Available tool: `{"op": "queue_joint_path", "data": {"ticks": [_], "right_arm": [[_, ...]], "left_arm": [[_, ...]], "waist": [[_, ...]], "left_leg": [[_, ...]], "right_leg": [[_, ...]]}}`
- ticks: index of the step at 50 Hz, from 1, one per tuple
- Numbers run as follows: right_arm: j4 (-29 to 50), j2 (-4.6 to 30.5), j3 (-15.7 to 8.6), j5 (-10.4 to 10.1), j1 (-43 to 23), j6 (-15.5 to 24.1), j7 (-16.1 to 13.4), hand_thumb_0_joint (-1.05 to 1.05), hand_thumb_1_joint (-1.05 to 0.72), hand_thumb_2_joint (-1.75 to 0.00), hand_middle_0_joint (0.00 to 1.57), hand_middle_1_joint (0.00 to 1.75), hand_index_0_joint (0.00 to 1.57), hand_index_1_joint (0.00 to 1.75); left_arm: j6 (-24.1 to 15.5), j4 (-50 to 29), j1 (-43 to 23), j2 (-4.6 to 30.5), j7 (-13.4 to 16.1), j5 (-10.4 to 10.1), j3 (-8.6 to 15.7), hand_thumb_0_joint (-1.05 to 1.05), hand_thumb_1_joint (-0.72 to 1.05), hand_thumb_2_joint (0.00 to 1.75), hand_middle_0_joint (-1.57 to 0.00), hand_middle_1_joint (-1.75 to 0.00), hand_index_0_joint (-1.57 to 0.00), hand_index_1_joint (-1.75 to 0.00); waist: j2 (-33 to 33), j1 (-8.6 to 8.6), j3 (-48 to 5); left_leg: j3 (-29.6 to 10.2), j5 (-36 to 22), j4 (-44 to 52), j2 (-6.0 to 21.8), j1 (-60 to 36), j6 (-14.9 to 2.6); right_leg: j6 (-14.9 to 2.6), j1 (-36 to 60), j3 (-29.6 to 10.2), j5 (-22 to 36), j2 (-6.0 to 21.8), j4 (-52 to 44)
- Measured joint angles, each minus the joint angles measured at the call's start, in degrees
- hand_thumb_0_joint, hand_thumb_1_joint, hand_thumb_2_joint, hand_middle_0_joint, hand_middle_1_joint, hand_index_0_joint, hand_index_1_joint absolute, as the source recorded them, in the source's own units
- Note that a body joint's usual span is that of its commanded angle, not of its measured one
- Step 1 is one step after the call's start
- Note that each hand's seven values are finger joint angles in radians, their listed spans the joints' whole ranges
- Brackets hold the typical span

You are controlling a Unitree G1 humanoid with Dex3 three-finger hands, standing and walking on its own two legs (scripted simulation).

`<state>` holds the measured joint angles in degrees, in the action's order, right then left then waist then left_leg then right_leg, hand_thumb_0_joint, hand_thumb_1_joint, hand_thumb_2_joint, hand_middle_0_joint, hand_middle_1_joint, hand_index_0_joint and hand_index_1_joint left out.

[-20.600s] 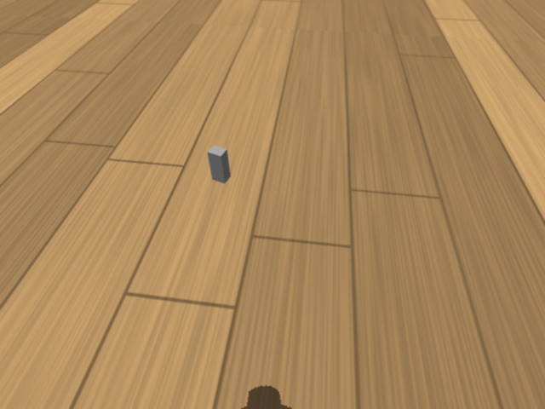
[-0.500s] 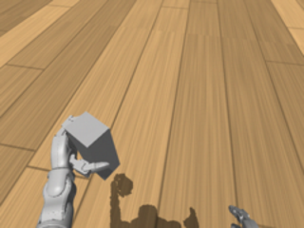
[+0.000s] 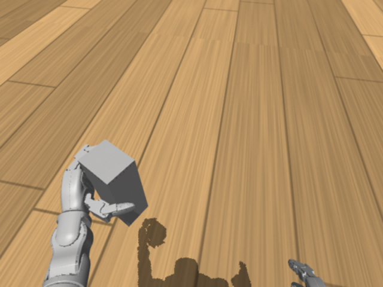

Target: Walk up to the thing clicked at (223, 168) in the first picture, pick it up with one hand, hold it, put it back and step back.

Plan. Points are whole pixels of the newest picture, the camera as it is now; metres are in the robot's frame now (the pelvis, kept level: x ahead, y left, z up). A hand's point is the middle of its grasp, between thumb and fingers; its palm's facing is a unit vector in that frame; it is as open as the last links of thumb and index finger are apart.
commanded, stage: hold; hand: left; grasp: from the side
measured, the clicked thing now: (118, 186) +0.33 +0.16 +0.04
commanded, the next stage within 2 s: crouch in 0.58 s
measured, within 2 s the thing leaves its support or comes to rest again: neither
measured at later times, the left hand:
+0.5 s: hand (110, 185) +0.32 +0.17 +0.06, palm faces +0.10 -0.99 -0.01, open 12.8 cm
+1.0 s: hand (113, 193) +0.33 +0.18 +0.01, palm faces +0.16 -0.99 +0.01, open 12.8 cm
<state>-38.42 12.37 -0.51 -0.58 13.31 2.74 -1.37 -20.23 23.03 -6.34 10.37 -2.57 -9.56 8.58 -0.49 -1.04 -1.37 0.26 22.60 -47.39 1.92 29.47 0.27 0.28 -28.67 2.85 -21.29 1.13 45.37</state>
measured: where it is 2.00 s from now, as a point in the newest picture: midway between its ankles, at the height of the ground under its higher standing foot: outside the picture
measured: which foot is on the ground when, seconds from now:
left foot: down 0.00-1.00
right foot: down 0.00-1.00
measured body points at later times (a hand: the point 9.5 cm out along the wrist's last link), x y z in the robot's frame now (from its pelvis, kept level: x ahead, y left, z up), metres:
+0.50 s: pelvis -0.01 +0.00 +0.00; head +0.02 +0.00 +0.45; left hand +0.31 +0.22 +0.06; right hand +0.13 -0.25 -0.10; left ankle +0.02 +0.12 -0.70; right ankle +0.02 -0.12 -0.70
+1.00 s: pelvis -0.01 +0.00 -0.02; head +0.05 +0.02 +0.43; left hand +0.31 +0.23 +0.01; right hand +0.13 -0.24 -0.12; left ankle +0.02 +0.12 -0.70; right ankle +0.02 -0.12 -0.70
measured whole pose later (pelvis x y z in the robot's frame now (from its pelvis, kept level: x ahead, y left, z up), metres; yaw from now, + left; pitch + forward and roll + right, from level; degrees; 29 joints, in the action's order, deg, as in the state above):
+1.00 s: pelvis -0.01 +0.00 -0.02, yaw +0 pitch +9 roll -1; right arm -38.1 12.2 -1.0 0.4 11.6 4.5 -0.4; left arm -24.6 30.0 -9.3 9.3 -1.0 -8.2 10.0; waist 0.4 -1.8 -1.5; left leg 0.0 23.8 -53.1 1.7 38.0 0.0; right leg 0.4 -37.1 2.9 -22.5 1.4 51.0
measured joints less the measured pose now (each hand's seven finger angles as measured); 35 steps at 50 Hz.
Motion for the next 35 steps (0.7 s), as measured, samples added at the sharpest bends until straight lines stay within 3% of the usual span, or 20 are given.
{"op": "queue_joint_path", "data": {"ticks": [9,18,25,35], "right_arm": [[-0.44,0.32,-0.19,0.01,0.20,0.32,-0.05,0.01,-0.93,-0.91,0.20,0.30,0.20,0.30],[-0.08,0.02,0.06,-0.06,-0.16,0.33,-0.17,0.01,-0.93,-0.91,0.20,0.30,0.20,0.30],[-0.14,0.36,-0.05,-0.04,-0.16,0.52,-0.30,0.01,-0.93,-0.91,0.20,0.30,0.20,0.30],[-0.10,0.02,0.24,-0.21,-0.26,0.85,-0.50,0.01,-0.93,-0.91,0.20,0.30,0.20,0.30]], "left_arm": [[0.10,0.03,-0.02,-0.10,-0.67,-0.13,-1.01,-0.01,-0.61,0.77,-0.56,-1.00,-0.55,-0.98],[-0.28,1.29,-1.02,-0.15,-0.35,-0.33,0.56,-0.01,-0.61,0.77,-0.56,-1.00,-0.55,-0.98],[0.28,0.72,-0.35,0.21,-0.97,-0.20,-0.29,-0.01,-0.61,0.77,-0.56,-1.00,-0.55,-0.98],[0.11,0.74,-0.98,0.30,-0.59,-0.53,0.39,-0.01,-0.61,0.77,-0.56,-1.00,-0.55,-0.98]], "waist": [[-0.41,0.05,0.12],[0.01,-0.28,0.09],[-0.20,-0.03,0.18],[0.03,-0.14,0.09]], "left_leg": [[-0.12,-0.26,0.03,-0.01,-0.02,0.05],[-0.10,-0.65,0.19,0.02,0.19,0.14],[-0.19,-0.78,0.25,0.01,0.11,0.11],[-0.05,-0.74,0.29,-0.10,0.04,-0.05]], "right_leg": [[-0.07,0.07,0.11,0.22,0.00,-0.03],[-0.19,-0.30,0.07,0.45,-0.04,0.10],[-0.16,-0.09,0.15,0.68,-0.04,-0.18],[-0.02,-0.03,-0.01,0.69,0.06,-0.24]]}}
